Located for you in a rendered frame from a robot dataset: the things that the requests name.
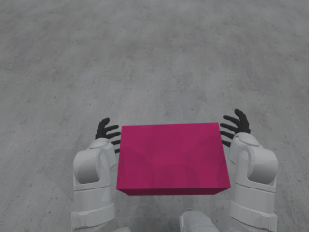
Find left robot hand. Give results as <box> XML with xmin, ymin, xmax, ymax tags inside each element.
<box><xmin>95</xmin><ymin>117</ymin><xmax>121</xmax><ymax>154</ymax></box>

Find robot right forearm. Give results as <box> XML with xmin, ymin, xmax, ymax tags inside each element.
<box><xmin>227</xmin><ymin>132</ymin><xmax>279</xmax><ymax>232</ymax></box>

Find robot left forearm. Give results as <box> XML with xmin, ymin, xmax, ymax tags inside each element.
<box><xmin>70</xmin><ymin>138</ymin><xmax>117</xmax><ymax>232</ymax></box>

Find right robot hand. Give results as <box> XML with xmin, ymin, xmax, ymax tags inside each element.
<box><xmin>220</xmin><ymin>109</ymin><xmax>251</xmax><ymax>148</ymax></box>

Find robot right thigh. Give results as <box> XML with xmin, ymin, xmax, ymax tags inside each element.
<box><xmin>179</xmin><ymin>210</ymin><xmax>219</xmax><ymax>232</ymax></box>

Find carton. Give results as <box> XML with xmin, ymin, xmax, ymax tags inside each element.
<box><xmin>116</xmin><ymin>122</ymin><xmax>231</xmax><ymax>196</ymax></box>

